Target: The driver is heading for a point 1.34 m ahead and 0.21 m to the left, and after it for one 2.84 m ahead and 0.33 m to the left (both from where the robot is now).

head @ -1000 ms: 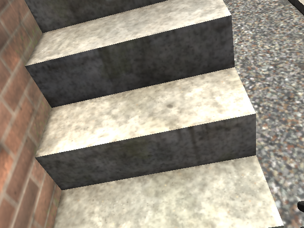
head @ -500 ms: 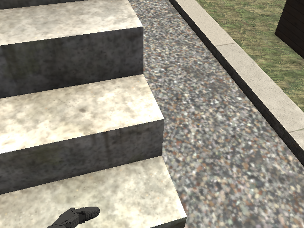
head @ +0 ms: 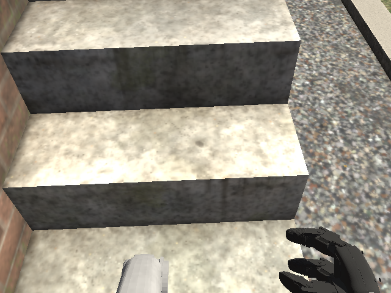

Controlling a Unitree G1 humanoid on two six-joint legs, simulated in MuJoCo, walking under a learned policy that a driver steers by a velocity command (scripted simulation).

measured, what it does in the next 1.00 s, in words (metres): climbs, turning left: left foot 0.19 m higher, then right foot 0.20 m higher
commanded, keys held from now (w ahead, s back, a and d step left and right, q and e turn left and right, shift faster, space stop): w+q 0.52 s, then w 0.48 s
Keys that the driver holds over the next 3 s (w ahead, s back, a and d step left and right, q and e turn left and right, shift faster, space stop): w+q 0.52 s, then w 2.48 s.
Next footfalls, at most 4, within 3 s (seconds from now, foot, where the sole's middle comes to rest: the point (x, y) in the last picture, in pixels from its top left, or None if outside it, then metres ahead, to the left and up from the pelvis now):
0.10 left None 0.08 0.17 -0.60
0.68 right None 0.35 0.14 -0.40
1.00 left None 0.11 0.41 -0.60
1.10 right None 0.27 -0.02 -0.41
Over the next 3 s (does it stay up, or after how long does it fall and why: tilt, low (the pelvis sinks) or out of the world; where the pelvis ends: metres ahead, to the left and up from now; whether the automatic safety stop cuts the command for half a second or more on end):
stays up -1.31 -0.23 -0.91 its command is cut before an obstacle after 0.5 s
